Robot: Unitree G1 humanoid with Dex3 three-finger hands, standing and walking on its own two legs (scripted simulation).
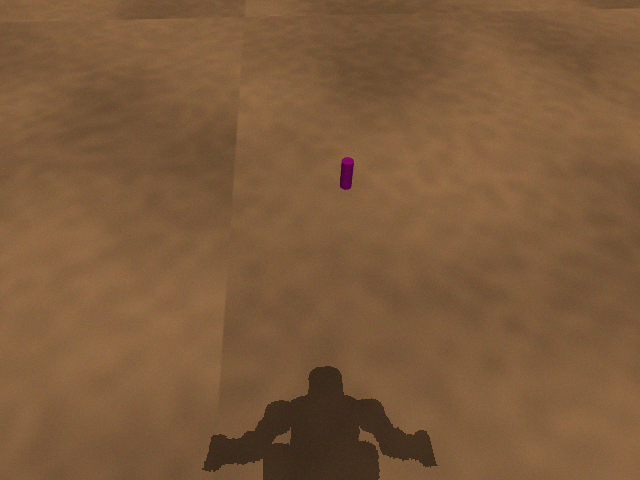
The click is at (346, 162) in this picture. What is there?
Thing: squat round
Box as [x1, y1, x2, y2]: [340, 157, 353, 189]
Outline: 345,157 342,159 340,186 344,189 347,189 350,187 353,160 351,158
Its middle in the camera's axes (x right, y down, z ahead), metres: +0.14 -0.29 +1.83
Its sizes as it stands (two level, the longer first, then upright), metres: 0.057 0.057 0.152
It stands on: the floor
